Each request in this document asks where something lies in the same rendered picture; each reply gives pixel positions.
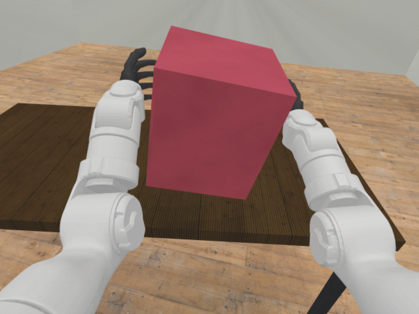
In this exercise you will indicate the right robot hand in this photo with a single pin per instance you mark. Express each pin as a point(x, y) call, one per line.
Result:
point(298, 104)

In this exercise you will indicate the robot left upper arm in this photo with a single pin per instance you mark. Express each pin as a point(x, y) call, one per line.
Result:
point(97, 232)

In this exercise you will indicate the robot right upper arm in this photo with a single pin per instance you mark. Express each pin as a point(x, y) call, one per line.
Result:
point(357, 244)

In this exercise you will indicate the table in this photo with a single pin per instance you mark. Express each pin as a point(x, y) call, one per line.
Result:
point(42, 146)

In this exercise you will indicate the left robot hand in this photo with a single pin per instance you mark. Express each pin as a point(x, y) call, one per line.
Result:
point(132, 66)

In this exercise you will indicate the robot right forearm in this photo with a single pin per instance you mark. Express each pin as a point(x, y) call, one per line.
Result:
point(327, 178)

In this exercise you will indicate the carton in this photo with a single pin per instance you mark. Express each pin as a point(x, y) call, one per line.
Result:
point(217, 108)

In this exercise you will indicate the robot left forearm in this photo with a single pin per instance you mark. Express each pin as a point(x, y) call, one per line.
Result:
point(110, 164)

